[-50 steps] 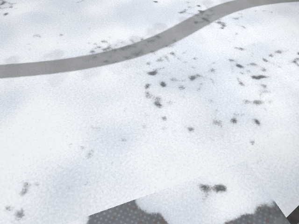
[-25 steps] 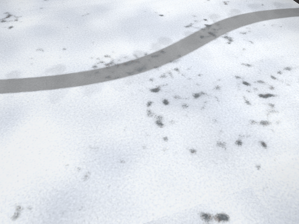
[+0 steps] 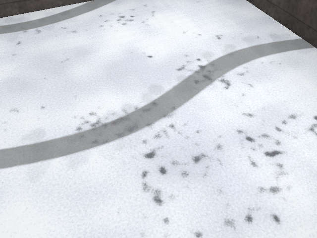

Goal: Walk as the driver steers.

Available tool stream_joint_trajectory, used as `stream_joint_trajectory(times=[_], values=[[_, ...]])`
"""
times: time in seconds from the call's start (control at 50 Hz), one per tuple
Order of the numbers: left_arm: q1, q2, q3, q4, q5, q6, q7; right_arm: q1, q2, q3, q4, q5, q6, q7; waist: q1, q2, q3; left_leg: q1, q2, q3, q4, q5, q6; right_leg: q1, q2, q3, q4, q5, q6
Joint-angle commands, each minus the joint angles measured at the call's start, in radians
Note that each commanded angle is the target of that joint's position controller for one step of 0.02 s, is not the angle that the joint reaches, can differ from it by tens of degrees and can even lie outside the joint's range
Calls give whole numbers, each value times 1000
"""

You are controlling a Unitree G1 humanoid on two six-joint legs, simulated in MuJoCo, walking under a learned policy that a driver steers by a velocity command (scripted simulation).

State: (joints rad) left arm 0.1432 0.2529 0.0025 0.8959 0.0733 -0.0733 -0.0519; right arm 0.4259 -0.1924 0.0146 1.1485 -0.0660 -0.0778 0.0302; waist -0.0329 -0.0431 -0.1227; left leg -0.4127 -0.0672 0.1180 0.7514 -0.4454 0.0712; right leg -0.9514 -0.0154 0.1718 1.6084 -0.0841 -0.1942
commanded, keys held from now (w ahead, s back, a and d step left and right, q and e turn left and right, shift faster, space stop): w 0.06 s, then w+q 0.66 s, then q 0.28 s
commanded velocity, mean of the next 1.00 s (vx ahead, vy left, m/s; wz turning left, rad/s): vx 0.44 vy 0.00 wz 0.42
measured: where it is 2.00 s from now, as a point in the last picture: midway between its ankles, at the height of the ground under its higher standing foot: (111, 182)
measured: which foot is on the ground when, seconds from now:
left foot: down 0.00-0.28, up 0.30-0.82, down 0.84-1.00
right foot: up 0.00-0.24, down 0.26-0.82, up 0.84-1.00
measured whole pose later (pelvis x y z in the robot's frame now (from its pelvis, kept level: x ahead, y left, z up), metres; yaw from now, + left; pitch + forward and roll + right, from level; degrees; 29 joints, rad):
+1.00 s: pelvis +0.50 +0.04 +0.02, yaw +29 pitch +3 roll -1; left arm 0.11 0.25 0.08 0.81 0.00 -0.08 0.05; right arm 0.11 -0.27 -0.09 0.79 0.00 -0.03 0.01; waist -0.01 0.00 0.08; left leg -0.44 -0.10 0.00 0.51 -0.11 0.11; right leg -0.52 -0.05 0.03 1.30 -0.47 0.07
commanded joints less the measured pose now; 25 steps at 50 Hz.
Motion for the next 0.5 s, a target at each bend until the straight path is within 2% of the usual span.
stream_joint_trajectory(times=[0.02, 0.04, 0.06, 0.08, 0.1, 0.12, 0.16, 0.18, 0.22, 0.24, 0.26, 0.28, 0.3, 0.32, 0.34, 0.36, 0.38, 0.4, 0.42, 0.44, 0.46, 0.48, 0.5], values=[[-53, 7, -1, -74, -12, -19, -15, -261, 11, 21, -153, -20, -68, -8, 98, 88, 72, -132, 179, -199, -511, 327, 144, 144, -82, -118, -217, 53, 51], [-74, 10, -3, -77, -9, -25, -22, -203, -3, 23, -136, -25, -73, -17, 82, 84, 78, -68, 191, -198, -502, 438, 143, 120, -97, -120, -284, 115, 78], [-123, 9, -9, -92, -11, -27, -28, -140, -40, 15, -127, -17, -74, -18, 45, 36, 80, 44, 206, -176, -510, 525, 146, 107, -111, -112, -486, 169, 111], [-179, -9, -13, -106, -13, -23, -30, -77, -68, 5, -123, 4, -81, -11, 7, 55, 90, 65, 180, -132, -518, 564, 141, 169, -93, -163, -631, 184, 134], [-213, -28, -17, -114, -16, -16, -29, -5, -79, 0, -101, 18, -81, 2, -15, 90, 99, 67, 175, -123, -528, 574, 147, 259, -70, -198, -734, 157, 162], [-244, -36, -17, -127, -21, -6, -29, 67, -90, -6, -80, 19, -78, 18, -36, 107, 119, 105, 197, -147, -537, 566, 163, 294, -52, -219, -797, 134, 182], [-304, -12, -4, -154, -29, 12, -17, 116, -113, -23, -54, 21, -69, 44, -42, 107, 161, 261, 257, -211, -525, 593, 178, 273, -39, -195, -943, 152, 191], [-320, 14, 8, -164, -20, 15, -6, 91, -106, -28, -69, 30, -68, 53, -30, 131, 160, 335, 277, -236, -512, 604, 171, 271, -30, -200, -994, 108, 176], [-344, 36, 27, -179, -16, 5, 9, 51, -127, -47, -74, 32, -59, 51, -1, 158, 141, 416, 306, -259, -461, 779, 153, 344, -12, -218, -1079, 65, 142], [-285, 57, 41, -162, -31, -5, 19, 25, -138, -56, -86, 28, -51, 44, 31, 142, 106, 425, 294, -245, -403, 895, 121, 467, 4, -229, -1137, 89, 117], [-181, 108, 67, -134, -55, -22, 27, 24, -148, -71, -95, 20, -51, 34, 57, 118, 17, 372, 235, -205, -282, 1004, 61, 704, 11, -230, -1090, 181, 72], [-2, 131, 71, -99, -49, -37, 31, 116, -57, -42, -94, 0, -58, 14, 78, -16, -226, 191, 174, -187, -23, 761, 4, 1135, -138, -115, -955, 468, -69], [230, 139, 68, -43, -47, -43, 36, 244, 62, 2, -118, -14, -72, 15, 112, -258, -451, -200, 20, -150, 283, 98, -61, 1609, -414, 337, -1112, 336, -292], [346, 102, 76, 25, -22, -46, 59, 51, -27, -33, -127, 16, -60, 28, 200, -162, -252, -364, 39, -217, 487, -34, -30, 1430, -387, 448, -1277, 40, -179], [271, 125, 88, 42, -27, -46, 75, -35, -39, -49, -145, 25, -48, 24, 168, -99, -56, -399, 101, -239, 605, 64, 6, 1196, -359, 308, -1324, -148, -82], [189, 87, 85, 33, -32, -37, 88, -48, -62, -61, -136, 27, -44, 12, 119, -49, 21, -366, 153, -241, 581, 145, 16, 1012, -345, 208, -1363, -139, -51], [138, 19, 62, 28, -37, -25, 84, -34, -28, -57, -134, 8, -43, 6, 65, -23, 8, -299, 182, -250, 546, 196, 28, 934, -330, 117, -1393, 14, -51], [98, -51, 44, 14, -45, -24, 81, -86, -15, -62, -151, -2, -36, 11, 45, -11, 25, -254, 192, -233, 537, 197, 21, 881, -315, 38, -1416, 116, -43], [69, -82, 36, 3, -41, -24, 80, -101, 0, -66, -159, -1, -29, 23, 28, -9, 17, -246, 196, -218, 524, 188, 24, 876, -296, -27, -1437, 165, -38], [59, -90, 35, 1, -32, -29, 78, -117, 21, -67, -163, 8, -25, 34, 14, -11, 30, -265, 194, -214, 526, 193, 31, 865, -281, -78, -1457, 177, -36], [97, -84, 45, 24, -15, -36, 80, -124, 38, -65, -157, 20, -29, 48, 17, -11, 39, -298, 200, -231, 517, 223, 42, 877, -265, -124, -1470, 133, -24], [127, -73, 47, 41, 2, -42, 77, -132, 44, -62, -164, 30, -31, 58, 19, -21, 69, -342, 202, -233, 533, 255, 54, 870, -263, -160, -1492, 157, -28], [139, -74, 47, 40, 5, -48, 70, -153, 35, -62, -164, 34, -32, 64, 20, -4, 85, -381, 198, -241, 525, 292, 55, 863, -266, -189, -1499, 183, -42]])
